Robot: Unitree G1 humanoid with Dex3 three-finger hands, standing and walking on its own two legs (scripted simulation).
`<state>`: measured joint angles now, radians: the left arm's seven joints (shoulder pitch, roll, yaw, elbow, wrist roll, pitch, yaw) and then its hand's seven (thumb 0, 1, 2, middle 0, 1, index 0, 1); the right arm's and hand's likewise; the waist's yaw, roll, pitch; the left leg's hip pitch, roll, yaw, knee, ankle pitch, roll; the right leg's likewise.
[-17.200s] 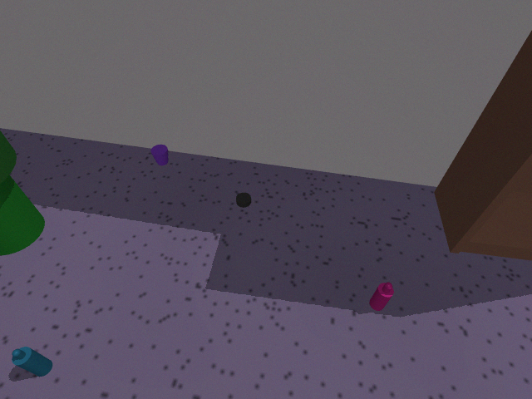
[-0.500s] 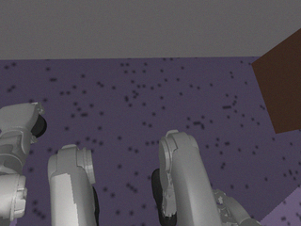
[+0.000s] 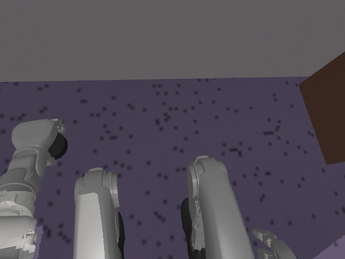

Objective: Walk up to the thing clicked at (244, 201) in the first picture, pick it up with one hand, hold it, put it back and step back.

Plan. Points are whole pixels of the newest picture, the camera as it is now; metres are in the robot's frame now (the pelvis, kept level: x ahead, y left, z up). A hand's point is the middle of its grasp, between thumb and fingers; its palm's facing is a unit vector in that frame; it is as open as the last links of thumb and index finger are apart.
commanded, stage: lift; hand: left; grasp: from above
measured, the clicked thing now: (51, 145) +0.41 +0.28 -0.19
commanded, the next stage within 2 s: hold in 1.40 s
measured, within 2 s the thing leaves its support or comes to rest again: neither
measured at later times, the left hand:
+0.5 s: hand out of the picture +0.34 +0.28 +0.02, palm faces -0.40 -0.09 -0.91, open 9.5 cm
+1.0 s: hand out of the picture +0.34 +0.25 +0.21, palm faces -0.43 -0.10 -0.90, open 9.5 cm
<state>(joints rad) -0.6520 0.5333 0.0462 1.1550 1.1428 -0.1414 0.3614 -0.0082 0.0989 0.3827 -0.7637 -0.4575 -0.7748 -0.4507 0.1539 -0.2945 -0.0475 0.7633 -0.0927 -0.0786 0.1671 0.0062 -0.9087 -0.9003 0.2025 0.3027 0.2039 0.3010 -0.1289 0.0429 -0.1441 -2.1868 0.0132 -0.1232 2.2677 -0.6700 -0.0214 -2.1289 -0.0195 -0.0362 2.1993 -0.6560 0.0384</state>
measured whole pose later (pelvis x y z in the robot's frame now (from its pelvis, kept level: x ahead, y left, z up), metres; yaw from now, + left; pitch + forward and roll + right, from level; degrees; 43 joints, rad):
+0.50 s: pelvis +0.00 +0.01 +0.12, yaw +3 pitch +29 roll -4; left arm -0.37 0.48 -0.08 0.71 1.03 -0.03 0.18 -0.01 0.08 0.49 -0.71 -0.52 -0.72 -0.52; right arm 0.12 -0.26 -0.06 0.67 0.01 0.00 0.03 0.01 -0.91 -0.90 0.20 0.30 0.21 0.30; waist -0.06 0.05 -0.21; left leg -1.77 0.02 -0.07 1.88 -0.63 0.00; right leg -1.72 -0.04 -0.02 1.83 -0.62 0.04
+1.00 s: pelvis +0.04 +0.01 +0.29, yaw +3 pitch +17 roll -2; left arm -0.26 0.40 -0.18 0.72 0.99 0.05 0.16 0.01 0.10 0.46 -0.67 -0.57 -0.70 -0.56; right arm 0.21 -0.24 -0.04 0.71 0.04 0.00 -0.06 0.01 -0.92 -0.91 0.20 0.30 0.21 0.30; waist -0.05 0.04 -0.15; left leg -1.02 0.05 -0.01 1.24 -0.51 -0.01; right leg -1.00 -0.02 0.00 1.20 -0.49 0.03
